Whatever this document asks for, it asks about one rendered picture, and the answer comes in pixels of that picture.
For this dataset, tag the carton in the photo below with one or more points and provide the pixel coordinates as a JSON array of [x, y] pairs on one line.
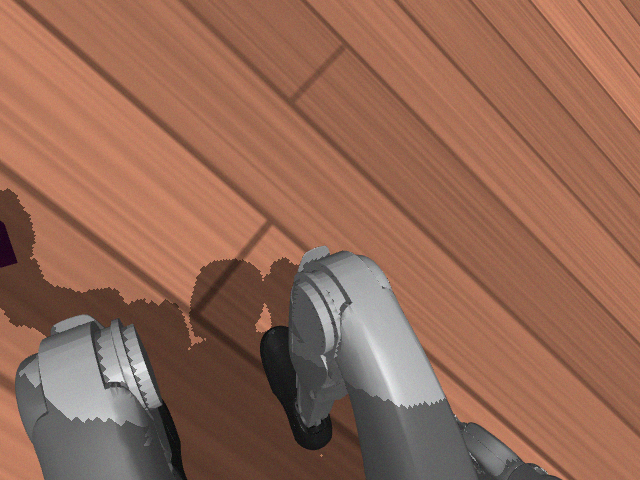
[[7, 255]]

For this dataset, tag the right robot arm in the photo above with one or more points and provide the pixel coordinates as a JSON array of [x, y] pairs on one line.
[[530, 471]]

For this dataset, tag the right robot hand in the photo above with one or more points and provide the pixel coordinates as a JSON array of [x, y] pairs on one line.
[[492, 459]]

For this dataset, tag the right robot foot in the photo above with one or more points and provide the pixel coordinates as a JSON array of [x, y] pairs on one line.
[[281, 375]]

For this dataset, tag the left robot foot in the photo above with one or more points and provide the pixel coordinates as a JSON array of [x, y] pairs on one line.
[[174, 442]]

